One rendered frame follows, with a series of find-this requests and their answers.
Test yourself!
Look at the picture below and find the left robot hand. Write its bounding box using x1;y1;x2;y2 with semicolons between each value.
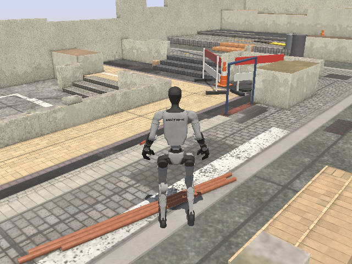
142;149;155;160

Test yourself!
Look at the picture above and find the robot left forearm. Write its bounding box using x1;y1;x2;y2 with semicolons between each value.
143;133;154;151

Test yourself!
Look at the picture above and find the robot left upper arm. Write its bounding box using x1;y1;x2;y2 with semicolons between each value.
148;111;164;141

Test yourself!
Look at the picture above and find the robot head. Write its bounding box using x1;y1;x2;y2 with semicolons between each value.
166;86;185;113

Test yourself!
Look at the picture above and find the right robot hand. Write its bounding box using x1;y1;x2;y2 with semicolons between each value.
197;148;210;160

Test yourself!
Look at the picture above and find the robot torso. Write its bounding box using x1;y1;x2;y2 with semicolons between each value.
163;108;188;165

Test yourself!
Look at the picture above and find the robot right upper arm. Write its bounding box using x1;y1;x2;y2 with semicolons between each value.
186;110;202;140

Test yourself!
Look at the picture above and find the robot right forearm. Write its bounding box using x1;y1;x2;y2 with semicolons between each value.
197;132;208;151

